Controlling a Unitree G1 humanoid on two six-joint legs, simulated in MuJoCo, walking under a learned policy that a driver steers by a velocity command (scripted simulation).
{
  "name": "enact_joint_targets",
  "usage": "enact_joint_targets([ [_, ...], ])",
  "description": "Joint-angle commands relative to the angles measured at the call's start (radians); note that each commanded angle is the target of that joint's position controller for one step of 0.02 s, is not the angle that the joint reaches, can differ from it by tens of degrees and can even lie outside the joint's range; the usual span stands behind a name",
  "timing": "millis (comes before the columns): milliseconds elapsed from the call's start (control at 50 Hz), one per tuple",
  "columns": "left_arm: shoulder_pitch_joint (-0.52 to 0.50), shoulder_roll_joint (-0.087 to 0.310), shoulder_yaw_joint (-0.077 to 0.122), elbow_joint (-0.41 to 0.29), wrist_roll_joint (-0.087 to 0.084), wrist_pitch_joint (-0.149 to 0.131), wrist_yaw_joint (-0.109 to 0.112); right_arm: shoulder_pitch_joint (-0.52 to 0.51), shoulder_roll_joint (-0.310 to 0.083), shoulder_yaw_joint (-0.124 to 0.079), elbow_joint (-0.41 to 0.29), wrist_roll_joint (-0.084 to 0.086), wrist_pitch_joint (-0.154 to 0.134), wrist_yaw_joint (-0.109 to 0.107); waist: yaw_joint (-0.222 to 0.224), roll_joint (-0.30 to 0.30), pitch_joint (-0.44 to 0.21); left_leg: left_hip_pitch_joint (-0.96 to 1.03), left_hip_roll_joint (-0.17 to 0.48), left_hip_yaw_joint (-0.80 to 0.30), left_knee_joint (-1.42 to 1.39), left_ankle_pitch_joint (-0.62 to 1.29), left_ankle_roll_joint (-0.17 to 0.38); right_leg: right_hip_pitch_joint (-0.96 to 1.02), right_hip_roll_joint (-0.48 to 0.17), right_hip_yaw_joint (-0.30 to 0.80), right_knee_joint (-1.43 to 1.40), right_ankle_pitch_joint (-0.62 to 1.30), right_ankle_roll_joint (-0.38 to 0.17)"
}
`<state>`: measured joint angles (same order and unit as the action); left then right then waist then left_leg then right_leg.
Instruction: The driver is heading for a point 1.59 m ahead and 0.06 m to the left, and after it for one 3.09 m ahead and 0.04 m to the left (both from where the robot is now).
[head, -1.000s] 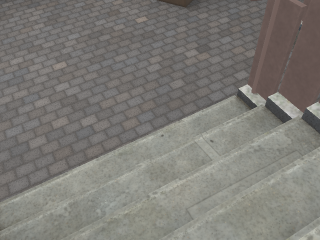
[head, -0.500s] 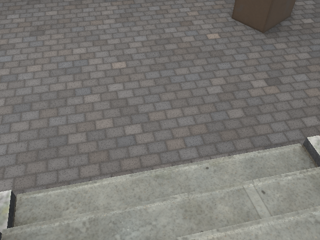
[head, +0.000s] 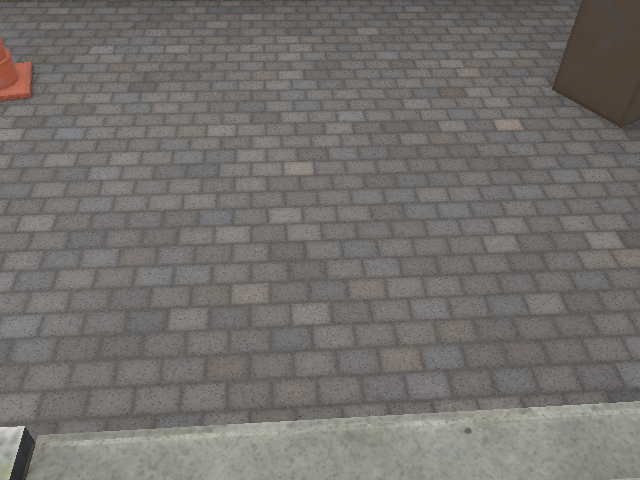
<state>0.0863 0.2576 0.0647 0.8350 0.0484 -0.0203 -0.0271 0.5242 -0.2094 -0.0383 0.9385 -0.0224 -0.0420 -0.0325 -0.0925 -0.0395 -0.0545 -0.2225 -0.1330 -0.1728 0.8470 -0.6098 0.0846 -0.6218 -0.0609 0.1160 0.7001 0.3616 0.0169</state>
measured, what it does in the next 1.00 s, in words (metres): goes down, turning left: right foot 0.16 m lower, then left foot 0.16 m lower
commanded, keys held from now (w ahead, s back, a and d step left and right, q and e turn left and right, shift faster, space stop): w+q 0.40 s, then w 0.60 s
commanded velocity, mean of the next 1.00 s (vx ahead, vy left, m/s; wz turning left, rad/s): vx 0.50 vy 0.00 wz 0.37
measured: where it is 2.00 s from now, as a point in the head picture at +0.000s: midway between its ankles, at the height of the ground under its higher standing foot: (246, 444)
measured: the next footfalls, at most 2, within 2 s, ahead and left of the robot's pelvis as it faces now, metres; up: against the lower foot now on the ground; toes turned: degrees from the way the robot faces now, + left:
right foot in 0.12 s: +0.22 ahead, -0.16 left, -0.16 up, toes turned +7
left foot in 0.78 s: +0.53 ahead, +0.08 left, -0.32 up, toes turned +21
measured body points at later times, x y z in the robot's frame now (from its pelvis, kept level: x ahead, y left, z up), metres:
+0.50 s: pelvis +0.24 -0.09 -0.14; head +0.24 -0.11 +0.31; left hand +0.07 +0.11 -0.27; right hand +0.43 -0.30 -0.28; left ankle +0.36 +0.09 -0.77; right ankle +0.18 -0.17 -0.85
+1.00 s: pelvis +0.50 +0.02 -0.29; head +0.51 +0.03 +0.16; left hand +0.42 +0.24 -0.44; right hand +0.58 -0.21 -0.43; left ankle +0.49 +0.06 -1.01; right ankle +0.58 -0.13 -0.92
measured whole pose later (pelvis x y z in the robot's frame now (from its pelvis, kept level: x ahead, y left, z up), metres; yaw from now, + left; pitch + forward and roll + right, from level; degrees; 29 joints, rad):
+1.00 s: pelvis +0.50 +0.02 -0.29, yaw +19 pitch -1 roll +0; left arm 0.33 0.19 0.05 0.99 0.06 0.00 0.02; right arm 0.35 -0.19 -0.04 1.04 -0.01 -0.06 -0.01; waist 0.04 -0.02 0.05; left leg -0.25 -0.10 0.07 0.55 -0.29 0.12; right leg -0.62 -0.07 0.05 1.24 -0.31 -0.02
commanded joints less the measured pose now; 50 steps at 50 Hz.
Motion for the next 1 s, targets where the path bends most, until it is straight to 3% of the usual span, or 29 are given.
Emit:
enact_joint_targets([
  [20, -0.098, 0.012, -0.007, -0.098, -0.031, -0.028, -0.001, -0.054, -0.117, -0.022, -0.087, -0.011, -0.008, -0.008, -0.016, 0.162, 0.142, -0.135, 0.124, -0.267, -0.110, 0.217, 0.152, 0.136, 0.033, -0.008, -0.230, -0.020, 0.003],
  [60, -0.084, 0.036, -0.001, -0.105, -0.058, -0.040, 0.007, -0.009, -0.125, -0.025, -0.079, -0.024, 0.017, -0.032, -0.044, 0.179, 0.171, -0.063, 0.137, -0.314, -0.050, 0.263, 0.147, 0.187, -0.023, 0.050, -0.371, -0.054, 0.000],
  [100, 0.134, 0.058, 0.015, -0.030, -0.061, -0.043, 0.021, -0.011, -0.134, -0.027, -0.059, -0.036, 0.038, -0.054, 0.060, 0.096, 0.142, -0.065, 0.087, -0.249, 0.257, 0.340, 0.127, 0.386, -0.049, 0.018, -0.533, 0.071, -0.020],
  [120, 0.285, 0.083, 0.027, 0.014, -0.033, -0.043, 0.028, 0.036, -0.140, -0.031, -0.042, -0.025, 0.040, -0.036, 0.110, 0.026, 0.062, -0.148, 0.037, -0.154, 0.488, 0.248, 0.114, 0.588, -0.026, -0.047, -0.472, 0.028, -0.011],
  [140, 0.412, 0.120, 0.034, 0.050, -0.025, -0.040, 0.024, 0.074, -0.105, -0.034, -0.033, -0.013, 0.033, -0.011, 0.143, -0.093, -0.035, -0.375, -0.030, -0.081, 0.818, -0.175, 0.088, 0.848, -0.110, 0.053, -0.287, 0.095, -0.022],
  [160, 0.458, 0.137, 0.025, 0.048, -0.012, -0.033, 0.010, 0.184, -0.063, -0.030, -0.052, 0.030, 0.026, 0.001, 0.076, -0.208, -0.153, -0.660, -0.020, 0.001, 1.166, -0.351, 0.061, 1.091, -0.225, 0.071, 0.103, 0.289, -0.006],
  [180, 0.485, 0.166, 0.038, 0.040, -0.044, -0.030, -0.001, 0.171, -0.084, -0.022, -0.085, 0.045, 0.016, -0.009, 0.104, -0.257, -0.214, -0.825, 0.050, 0.043, 1.216, -0.177, 0.057, 1.093, -0.333, 0.243, 0.004, -0.034, -0.012],
  [200, 0.458, 0.225, 0.064, 0.053, -0.057, -0.038, 0.009, 0.009, -0.076, -0.013, -0.130, 0.009, 0.017, -0.010, 0.134, -0.338, -0.146, -0.938, 0.069, 0.108, 1.243, 0.001, 0.033, 0.925, -0.419, 0.464, -0.268, -0.725, -0.148],
  [220, 0.387, 0.104, 0.026, 0.017, -0.051, -0.043, 0.014, -0.207, -0.144, -0.031, -0.152, -0.029, 0.031, -0.002, 0.171, -0.123, 0.027, -0.948, 0.101, 0.103, 1.194, 0.128, 0.027, 0.710, -0.344, 0.412, -0.382, -0.916, -0.129],
  [240, 0.365, 0.079, 0.008, 0.017, -0.033, -0.051, 0.022, -0.289, -0.145, -0.037, -0.176, -0.022, 0.045, 0.004, 0.166, -0.146, 0.121, -0.939, 0.113, 0.094, 1.161, 0.174, 0.022, 0.567, -0.344, 0.363, -0.348, -0.688, -0.144],
  [280, 0.332, 0.013, -0.024, 0.047, -0.021, -0.069, 0.023, -0.230, -0.079, -0.026, -0.134, -0.013, 0.069, 0.020, 0.047, -0.028, 0.189, -0.803, 0.137, -0.002, 0.869, 0.369, 0.021, 0.307, -0.219, 0.153, -0.272, -0.420, -0.064],
  [340, 0.286, 0.022, -0.041, 0.033, -0.038, -0.081, 0.028, -0.254, -0.055, -0.026, -0.123, -0.010, 0.076, 0.045, 0.004, -0.103, 0.172, -0.559, 0.095, 0.071, 0.461, 0.623, -0.025, 0.100, -0.162, -0.003, -0.329, -0.294, -0.063],
  [400, 0.414, 0.075, -0.020, 0.078, -0.038, -0.073, 0.041, -0.202, -0.061, -0.037, -0.057, -0.018, 0.095, 0.045, 0.010, -0.097, 0.071, -0.625, 0.100, 0.053, 0.475, 0.774, -0.006, 0.341, -0.199, 0.000, -0.239, -0.174, -0.097],
  [460, 0.504, 0.018, -0.027, 0.121, -0.038, -0.070, 0.046, -0.367, -0.067, -0.042, -0.070, -0.021, 0.076, 0.055, 0.067, -0.009, 0.146, -0.739, 0.107, 0.015, 0.232, 0.869, 0.017, 0.492, -0.135, -0.008, -0.208, -0.448, -0.086],
  [480, 0.554, 0.009, -0.030, 0.148, -0.028, -0.075, 0.047, -0.422, -0.048, -0.038, -0.069, -0.018, 0.069, 0.059, 0.102, -0.041, 0.170, -0.743, 0.099, 0.024, 0.197, 0.892, 0.019, 0.507, -0.142, 0.022, -0.209, -0.467, -0.098],
  [560, 0.685, 0.018, -0.031, 0.197, 0.001, -0.085, 0.067, -0.609, -0.031, -0.027, -0.096, -0.026, 0.020, 0.060, 0.187, 0.029, 0.212, -0.845, 0.087, 0.021, 0.009, 0.932, 0.019, 0.637, -0.166, 0.037, -0.092, -0.435, -0.133],
  [640, 0.592, 0.004, -0.042, 0.193, -0.003, -0.075, 0.055, -0.684, 0.001, 0.003, -0.124, 0.008, 0.005, 0.090, 0.214, -0.016, 0.257, -0.427, 0.109, 0.188, -0.277, 1.091, 0.008, 0.389, -0.110, -0.066, -0.083, -0.473, -0.142],
  [700, 0.614, 0.000, -0.041, 0.232, -0.007, -0.050, 0.060, -0.646, -0.019, 0.014, -0.101, 0.015, -0.001, 0.077, 0.236, -0.016, 0.277, -0.315, 0.150, 0.218, -0.414, 1.029, 0.010, 0.467, -0.100, -0.078, 0.041, -0.354, -0.151],
  [740, 0.636, 0.022, -0.040, 0.260, 0.009, -0.020, 0.072, -0.497, -0.047, 0.008, -0.050, 0.007, -0.001, 0.052, 0.192, -0.012, 0.218, -0.170, 0.148, 0.240, -0.491, 0.866, 0.030, 0.542, -0.103, -0.093, 0.238, -0.092, -0.164],
  [760, 0.633, 0.028, -0.039, 0.271, 0.008, -0.010, 0.082, -0.337, -0.072, -0.003, 0.003, 0.008, -0.001, 0.047, 0.121, -0.017, 0.154, 0.001, 0.179, 0.198, -0.561, 0.866, 0.044, 0.514, -0.108, -0.069, 0.422, -0.069, -0.185],
  [780, 0.617, 0.041, -0.034, 0.277, -0.005, -0.012, 0.073, -0.194, -0.091, -0.016, 0.063, -0.006, -0.003, 0.038, 0.038, 0.083, 0.071, 0.204, 0.164, 0.248, -0.626, 0.981, 0.038, 0.459, -0.051, -0.138, 0.657, -0.169, -0.173],
  [800, 0.646, 0.012, -0.029, 0.274, -0.014, -0.010, 0.064, -0.116, -0.153, -0.029, 0.098, -0.025, -0.008, 0.045, 0.057, 0.193, 0.004, 0.493, 0.293, 0.129, -0.446, 1.328, 0.081, 0.157, 0.069, -0.184, 1.025, -1.001, -0.152],
  [820, 0.747, -0.026, -0.031, 0.253, -0.073, -0.014, 0.085, -0.007, -0.176, -0.033, 0.085, -0.006, -0.005, 0.055, 0.057, 0.214, -0.240, 0.879, 0.510, -0.054, -0.030, 1.686, 0.196, -0.126, 0.087, -0.070, 1.241, -1.293, -0.126],
  [840, 0.659, 0.038, -0.026, 0.197, -0.091, -0.024, 0.090, 0.013, -0.183, -0.041, 0.081, 0.033, 0.005, 0.057, -0.024, 0.180, -0.348, 0.923, 0.575, -0.207, -0.166, 1.300, 0.303, -0.278, 0.063, -0.060, 1.244, -1.209, -0.113],
  [860, 0.507, 0.069, -0.017, 0.149, -0.066, -0.027, 0.081, -0.033, -0.161, -0.035, 0.064, 0.025, 0.015, 0.040, -0.012, 0.142, -0.201, 0.733, 0.539, -0.235, -0.375, 0.775, 0.313, -0.371, 0.031, -0.096, 1.102, -1.078, -0.100],
  [880, 0.410, 0.082, -0.004, 0.156, -0.019, -0.018, 0.068, -0.152, -0.110, -0.028, 0.036, 0.010, 0.021, 0.035, 0.031, 0.024, -0.031, 0.478, 0.456, -0.177, -0.482, 0.562, 0.249, -0.305, 0.016, -0.104, 1.033, -0.967, -0.104],
  [920, 0.445, 0.040, 0.000, 0.174, 0.026, 0.003, 0.051, -0.171, -0.066, -0.010, 0.044, 0.005, -0.006, 0.029, 0.115, 0.030, 0.095, 0.113, 0.460, -0.168, -0.474, 0.685, 0.241, -0.129, -0.028, -0.028, 0.745, -0.751, -0.076],
  [940, 0.409, -0.042, -0.016, 0.165, 0.015, 0.016, 0.047, -0.175, -0.057, -0.004, 0.051, 0.020, -0.026, 0.025, 0.150, 0.009, 0.152, -0.078, 0.392, -0.076, -0.517, 0.718, 0.205, -0.023, -0.036, -0.033, 0.560, -0.649, -0.031],
  [1000, 0.416, -0.036, -0.013, 0.167, 0.010, 0.040, 0.032, -0.127, -0.113, -0.026, 0.067, 0.014, -0.044, 0.023, 0.174, 0.106, 0.075, -0.147, 0.340, -0.002, -0.483, 0.930, 0.210, 0.093, -0.017, -0.098, 0.446, -0.507, -0.023],
])
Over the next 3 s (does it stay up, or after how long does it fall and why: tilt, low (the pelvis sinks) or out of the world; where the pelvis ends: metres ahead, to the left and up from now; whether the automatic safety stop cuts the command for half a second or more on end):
stays up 1.55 0.25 -0.62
